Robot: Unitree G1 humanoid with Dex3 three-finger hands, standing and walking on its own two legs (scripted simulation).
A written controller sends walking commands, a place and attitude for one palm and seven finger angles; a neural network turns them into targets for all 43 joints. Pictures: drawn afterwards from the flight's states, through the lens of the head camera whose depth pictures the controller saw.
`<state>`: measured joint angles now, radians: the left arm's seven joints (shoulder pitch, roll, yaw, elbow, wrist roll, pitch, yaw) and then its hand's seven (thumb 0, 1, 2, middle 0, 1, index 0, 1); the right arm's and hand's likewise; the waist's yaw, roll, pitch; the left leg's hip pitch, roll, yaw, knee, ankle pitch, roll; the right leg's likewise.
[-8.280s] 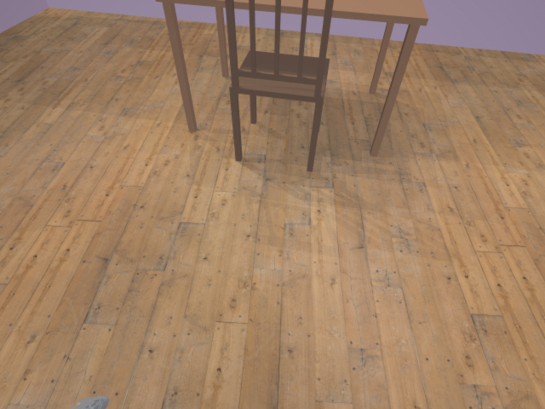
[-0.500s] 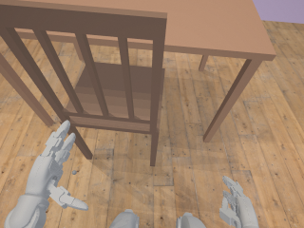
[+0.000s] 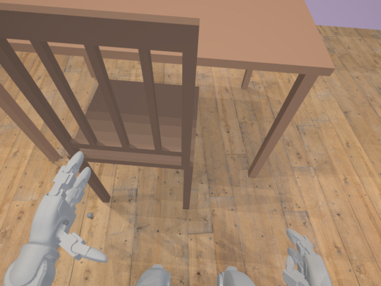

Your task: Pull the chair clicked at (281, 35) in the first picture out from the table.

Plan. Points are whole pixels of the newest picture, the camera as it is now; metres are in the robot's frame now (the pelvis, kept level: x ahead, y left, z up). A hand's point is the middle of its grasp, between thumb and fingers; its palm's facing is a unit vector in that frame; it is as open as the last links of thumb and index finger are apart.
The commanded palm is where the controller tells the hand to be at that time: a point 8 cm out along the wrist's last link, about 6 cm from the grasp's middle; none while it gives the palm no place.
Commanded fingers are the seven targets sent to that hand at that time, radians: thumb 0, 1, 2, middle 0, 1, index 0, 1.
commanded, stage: raise the hand toward the chair's back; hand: left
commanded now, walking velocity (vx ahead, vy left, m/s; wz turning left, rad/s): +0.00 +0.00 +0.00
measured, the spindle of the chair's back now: (112, 106) +0.52 +0.23 +0.02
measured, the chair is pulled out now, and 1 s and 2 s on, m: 0.00 0.00 0.00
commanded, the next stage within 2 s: aim the fingers beside a spindle in 0.10 s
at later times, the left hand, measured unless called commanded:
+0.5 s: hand (95, 204) +0.26 +0.20 +0.03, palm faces -0.06 -1.00 -0.04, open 16.9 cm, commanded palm +0.25 +0.26 +0.03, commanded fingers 0.00 -0.50 0.30 -0.06 -0.08 -0.06 -0.08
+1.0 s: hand (101, 185) +0.31 +0.21 +0.01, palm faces -0.06 -1.00 -0.04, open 16.9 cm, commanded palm +0.30 +0.26 +0.01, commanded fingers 0.00 -0.50 0.30 -0.06 -0.08 -0.06 -0.08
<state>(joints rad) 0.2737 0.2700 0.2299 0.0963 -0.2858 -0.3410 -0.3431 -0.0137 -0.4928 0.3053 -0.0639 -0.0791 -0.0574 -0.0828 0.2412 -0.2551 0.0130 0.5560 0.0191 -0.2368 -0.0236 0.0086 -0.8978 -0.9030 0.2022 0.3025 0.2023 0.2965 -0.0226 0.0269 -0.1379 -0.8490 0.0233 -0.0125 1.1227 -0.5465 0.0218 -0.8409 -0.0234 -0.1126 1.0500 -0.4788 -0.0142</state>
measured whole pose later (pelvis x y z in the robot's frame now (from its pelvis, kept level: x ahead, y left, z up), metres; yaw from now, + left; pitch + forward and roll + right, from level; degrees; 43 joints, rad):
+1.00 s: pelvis -0.01 +0.00 -0.02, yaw -1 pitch +20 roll -2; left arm -0.07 0.32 0.30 0.41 -0.27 -0.38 -0.38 -0.01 -0.49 0.31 -0.06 -0.08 -0.06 -0.08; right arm 0.24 -0.27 0.02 0.59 0.01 -0.21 -0.03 0.01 -0.90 -0.90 0.20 0.30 0.20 0.30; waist -0.04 0.02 -0.15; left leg -0.98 0.03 0.00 1.19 -0.55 0.02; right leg -0.99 -0.02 -0.10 1.13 -0.49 -0.02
